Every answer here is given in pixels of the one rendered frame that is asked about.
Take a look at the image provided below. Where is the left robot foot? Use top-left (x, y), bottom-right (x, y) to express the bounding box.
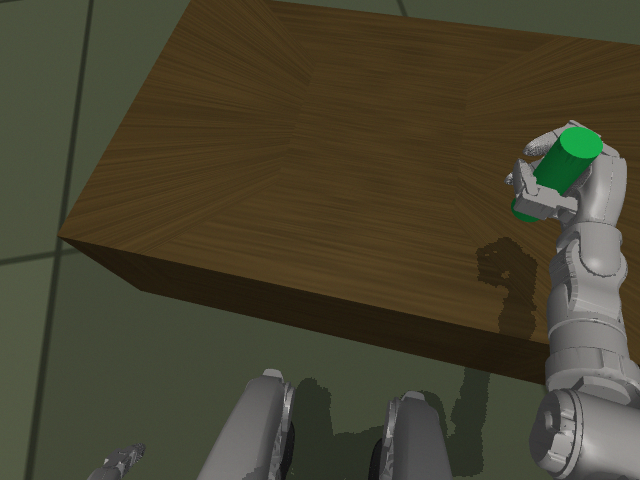
top-left (278, 421), bottom-right (295, 480)

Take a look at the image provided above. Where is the left robot hand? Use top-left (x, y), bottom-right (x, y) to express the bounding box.
top-left (87, 443), bottom-right (146, 480)

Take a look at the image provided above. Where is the right robot hand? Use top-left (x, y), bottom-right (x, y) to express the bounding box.
top-left (504, 120), bottom-right (627, 233)

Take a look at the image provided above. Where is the can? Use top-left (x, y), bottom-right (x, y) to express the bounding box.
top-left (511, 127), bottom-right (603, 222)

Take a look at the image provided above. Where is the right robot arm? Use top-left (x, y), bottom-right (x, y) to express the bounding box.
top-left (529, 222), bottom-right (640, 480)

